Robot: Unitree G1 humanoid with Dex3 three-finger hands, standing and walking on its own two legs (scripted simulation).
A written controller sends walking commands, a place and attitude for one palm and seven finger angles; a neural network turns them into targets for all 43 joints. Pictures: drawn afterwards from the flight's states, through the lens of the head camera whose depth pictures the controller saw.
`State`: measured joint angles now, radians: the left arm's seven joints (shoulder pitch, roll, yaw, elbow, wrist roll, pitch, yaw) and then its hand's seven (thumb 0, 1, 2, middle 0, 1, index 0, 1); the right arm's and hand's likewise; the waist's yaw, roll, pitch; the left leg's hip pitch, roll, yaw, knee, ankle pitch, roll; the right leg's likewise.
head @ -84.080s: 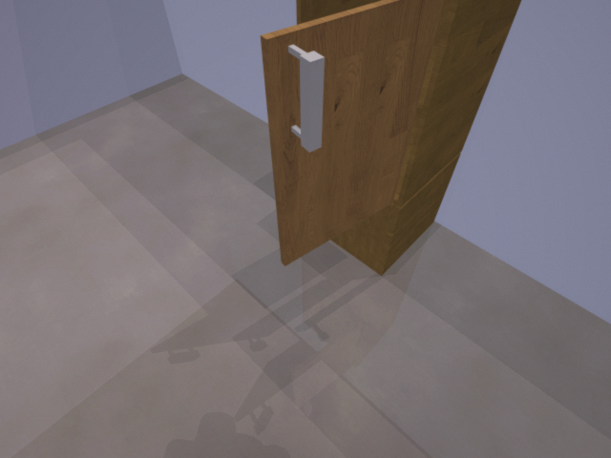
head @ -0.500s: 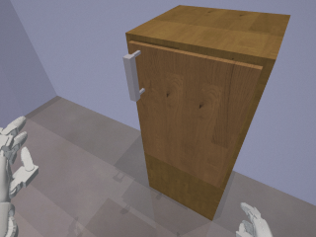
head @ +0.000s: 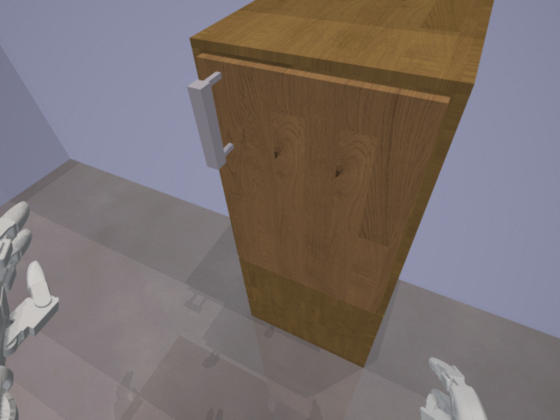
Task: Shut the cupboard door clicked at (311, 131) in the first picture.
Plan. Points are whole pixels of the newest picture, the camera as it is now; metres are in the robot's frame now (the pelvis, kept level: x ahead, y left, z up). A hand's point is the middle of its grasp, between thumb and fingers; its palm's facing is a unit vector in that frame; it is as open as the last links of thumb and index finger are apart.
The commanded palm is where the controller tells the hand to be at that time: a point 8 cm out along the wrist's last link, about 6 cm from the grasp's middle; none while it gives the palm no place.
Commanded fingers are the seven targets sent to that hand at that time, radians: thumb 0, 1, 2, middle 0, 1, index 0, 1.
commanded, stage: step back with the hand held close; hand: left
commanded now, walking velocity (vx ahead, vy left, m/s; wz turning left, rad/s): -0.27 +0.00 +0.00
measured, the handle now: (215, 121) +0.57 +0.17 +0.15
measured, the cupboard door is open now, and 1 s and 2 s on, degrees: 0 0 0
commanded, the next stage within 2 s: stop stepping back and stand still in 1.60 s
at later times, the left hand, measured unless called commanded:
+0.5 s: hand (9, 365) +0.14 +0.28 +0.15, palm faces +0.46 -0.78 -0.43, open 7.4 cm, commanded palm +0.08 +0.31 +0.18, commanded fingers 0.00 0.90 0.90 -0.20 -0.30 -0.20 -0.30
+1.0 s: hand out of the picture +0.09 +0.28 +0.16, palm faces +0.50 -0.77 -0.41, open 7.4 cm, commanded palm +0.02 +0.32 +0.18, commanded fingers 0.00 0.90 0.90 -0.20 -0.30 -0.20 -0.30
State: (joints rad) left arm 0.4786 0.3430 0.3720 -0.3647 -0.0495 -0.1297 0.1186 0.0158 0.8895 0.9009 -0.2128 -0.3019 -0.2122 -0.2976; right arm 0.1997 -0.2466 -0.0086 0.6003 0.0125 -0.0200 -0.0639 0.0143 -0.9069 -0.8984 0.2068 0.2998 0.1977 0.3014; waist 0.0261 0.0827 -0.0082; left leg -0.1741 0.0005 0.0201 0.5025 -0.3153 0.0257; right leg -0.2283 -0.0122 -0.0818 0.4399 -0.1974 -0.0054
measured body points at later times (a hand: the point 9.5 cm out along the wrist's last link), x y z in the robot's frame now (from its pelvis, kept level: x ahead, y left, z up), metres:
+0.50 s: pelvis -0.07 +0.01 -0.02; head -0.07 +0.02 +0.43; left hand +0.11 +0.32 +0.17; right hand +0.09 -0.23 -0.10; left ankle -0.03 +0.10 -0.74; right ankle +0.02 -0.12 -0.74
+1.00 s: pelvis -0.11 +0.01 -0.03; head -0.10 +0.03 +0.42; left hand +0.06 +0.31 +0.18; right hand +0.05 -0.23 -0.11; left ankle -0.03 +0.10 -0.73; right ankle +0.02 -0.12 -0.74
